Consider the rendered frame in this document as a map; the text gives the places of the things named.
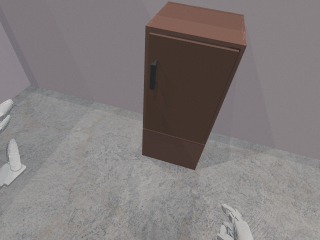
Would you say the robot left hand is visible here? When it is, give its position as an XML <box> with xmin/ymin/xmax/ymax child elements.
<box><xmin>0</xmin><ymin>99</ymin><xmax>26</xmax><ymax>189</ymax></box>

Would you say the handle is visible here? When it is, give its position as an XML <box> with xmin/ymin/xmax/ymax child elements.
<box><xmin>149</xmin><ymin>59</ymin><xmax>158</xmax><ymax>90</ymax></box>

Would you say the robot right hand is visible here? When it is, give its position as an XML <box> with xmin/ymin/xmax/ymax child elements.
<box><xmin>217</xmin><ymin>203</ymin><xmax>254</xmax><ymax>240</ymax></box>

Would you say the cupboard door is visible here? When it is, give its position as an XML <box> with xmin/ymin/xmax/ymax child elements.
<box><xmin>145</xmin><ymin>32</ymin><xmax>239</xmax><ymax>144</ymax></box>

